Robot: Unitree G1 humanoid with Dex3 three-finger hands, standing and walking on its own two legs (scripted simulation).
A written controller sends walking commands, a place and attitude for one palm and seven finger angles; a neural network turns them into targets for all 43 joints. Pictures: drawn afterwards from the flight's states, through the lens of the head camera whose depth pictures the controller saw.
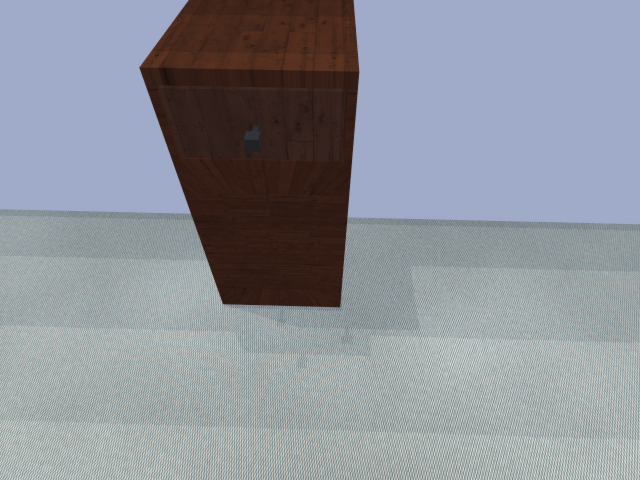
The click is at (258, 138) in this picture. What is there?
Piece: drawer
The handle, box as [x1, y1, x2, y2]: [244, 125, 261, 151]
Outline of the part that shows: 258,125 253,125 251,131 246,131 244,137 246,151 259,151 261,140 260,133 258,131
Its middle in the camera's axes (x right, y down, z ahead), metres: -0.15 -0.22 +0.84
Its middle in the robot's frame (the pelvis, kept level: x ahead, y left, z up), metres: +0.77 +0.19 -0.01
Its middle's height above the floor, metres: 0.77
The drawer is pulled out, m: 0.00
